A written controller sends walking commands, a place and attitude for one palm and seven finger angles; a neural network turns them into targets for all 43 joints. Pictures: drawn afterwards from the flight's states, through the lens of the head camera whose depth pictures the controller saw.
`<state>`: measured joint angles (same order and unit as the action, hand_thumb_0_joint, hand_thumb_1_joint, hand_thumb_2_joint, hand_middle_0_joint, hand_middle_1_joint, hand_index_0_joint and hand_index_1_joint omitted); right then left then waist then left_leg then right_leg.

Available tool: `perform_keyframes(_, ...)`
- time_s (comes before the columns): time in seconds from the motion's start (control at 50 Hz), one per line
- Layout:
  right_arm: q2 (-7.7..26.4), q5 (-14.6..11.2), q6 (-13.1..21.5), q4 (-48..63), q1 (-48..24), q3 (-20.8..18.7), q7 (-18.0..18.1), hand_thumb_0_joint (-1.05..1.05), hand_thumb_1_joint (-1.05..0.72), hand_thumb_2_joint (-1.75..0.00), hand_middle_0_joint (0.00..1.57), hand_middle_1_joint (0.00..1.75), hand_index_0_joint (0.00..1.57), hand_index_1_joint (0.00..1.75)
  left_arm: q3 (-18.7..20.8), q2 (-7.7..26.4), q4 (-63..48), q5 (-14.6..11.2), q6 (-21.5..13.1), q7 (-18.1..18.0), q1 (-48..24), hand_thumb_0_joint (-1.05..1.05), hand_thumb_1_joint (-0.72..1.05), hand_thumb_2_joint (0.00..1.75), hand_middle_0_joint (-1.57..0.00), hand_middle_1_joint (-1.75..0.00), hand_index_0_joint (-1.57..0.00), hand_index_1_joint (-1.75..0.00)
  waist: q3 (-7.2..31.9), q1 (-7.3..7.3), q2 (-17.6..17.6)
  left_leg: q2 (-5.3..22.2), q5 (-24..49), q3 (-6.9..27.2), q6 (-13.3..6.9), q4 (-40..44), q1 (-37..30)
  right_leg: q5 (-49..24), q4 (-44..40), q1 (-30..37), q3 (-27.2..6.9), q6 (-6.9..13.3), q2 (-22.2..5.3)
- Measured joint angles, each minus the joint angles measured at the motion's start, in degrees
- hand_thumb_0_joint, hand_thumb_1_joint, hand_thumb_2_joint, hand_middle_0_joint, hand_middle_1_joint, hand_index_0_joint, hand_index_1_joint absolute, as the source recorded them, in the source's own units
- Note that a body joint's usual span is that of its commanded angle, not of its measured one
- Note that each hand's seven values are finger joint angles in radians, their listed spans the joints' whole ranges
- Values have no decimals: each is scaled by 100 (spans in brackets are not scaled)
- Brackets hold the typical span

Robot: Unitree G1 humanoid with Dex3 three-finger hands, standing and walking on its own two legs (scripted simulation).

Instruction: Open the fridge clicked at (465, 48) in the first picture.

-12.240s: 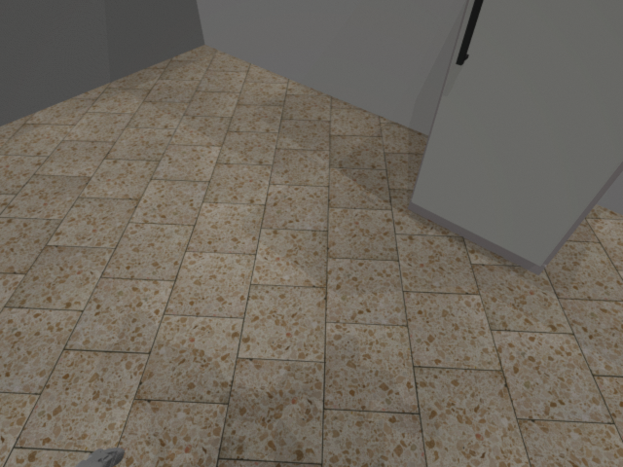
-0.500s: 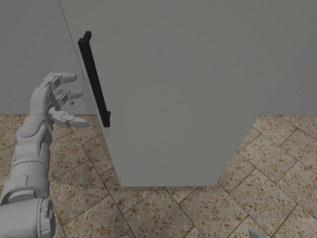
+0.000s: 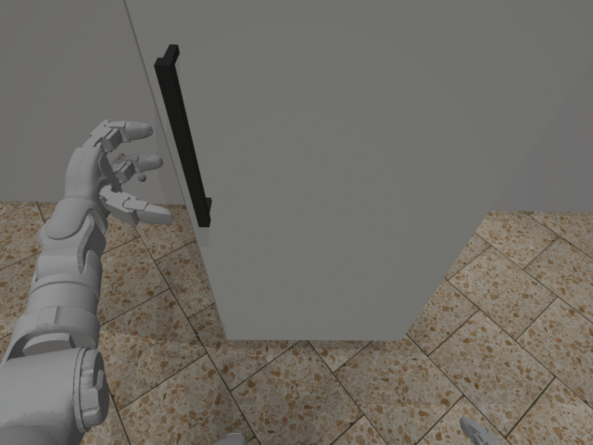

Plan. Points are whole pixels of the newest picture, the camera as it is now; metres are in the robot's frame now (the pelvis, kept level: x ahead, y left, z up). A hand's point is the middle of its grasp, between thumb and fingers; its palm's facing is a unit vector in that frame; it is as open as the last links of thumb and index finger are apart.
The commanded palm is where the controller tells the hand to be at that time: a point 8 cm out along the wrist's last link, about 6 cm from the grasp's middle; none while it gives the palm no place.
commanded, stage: feel for the door with the fingertips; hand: left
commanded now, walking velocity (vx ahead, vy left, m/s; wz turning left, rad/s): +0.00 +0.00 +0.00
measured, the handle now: (191, 151) +0.49 +0.16 +0.13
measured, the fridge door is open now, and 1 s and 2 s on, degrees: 0 0 0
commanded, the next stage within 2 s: slide the fingers in behind the handle in 0.56 s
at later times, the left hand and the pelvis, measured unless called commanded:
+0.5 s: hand (169, 174) +0.44 +0.18 +0.13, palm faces +0.05 -1.00 +0.00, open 14.0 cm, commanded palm +0.41 +0.24 +0.13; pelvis +0.01 +0.00 +0.00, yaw -1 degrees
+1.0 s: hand (174, 176) +0.43 +0.18 +0.13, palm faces +0.03 -1.00 +0.00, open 14.0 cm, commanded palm +0.40 +0.23 +0.13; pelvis +0.01 -0.01 +0.00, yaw -1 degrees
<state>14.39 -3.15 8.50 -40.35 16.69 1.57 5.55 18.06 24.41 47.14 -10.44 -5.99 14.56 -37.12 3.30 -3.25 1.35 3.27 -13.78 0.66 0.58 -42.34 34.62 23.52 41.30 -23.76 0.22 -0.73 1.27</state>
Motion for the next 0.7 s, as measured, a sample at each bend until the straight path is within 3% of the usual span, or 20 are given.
perform_keyframes(0.14, 21, -23, -15, -36, 246, -78, -49, 1, -90, -90, 21, 30, 21, 30, -74, -57, -136, -34, 27, -37, 83, -1, -50, 30, -30, -120, -30, -120, 36, -32, 27, 13, -54, -33, -10, -36, 34, 18, -6, -27, -36, -12, 7)
perform_keyframes(0.4, -69, 32, -32, -57, 178, -107, -117, 2, -91, -90, 21, 30, 21, 30, -176, -491, -603, 158, 104, -563, 385, -1, -50, 30, -30, -120, -30, -121, 81, -56, 22, 30, -114, -105, -4, 5, -113, 54, -40, 86, -107, -7, 9)
perform_keyframes(0.7, -21, 21, -43, -57, 1, -83, -64, 1, -90, -90, 21, 30, 21, 30, -198, -328, -17, 107, 33, -348, -70, -1, -50, 30, -32, -122, -34, -123, 48, 6, 31, 19, -77, -6, 37, 3, -71, 70, -6, 67, -11, 34, 19)
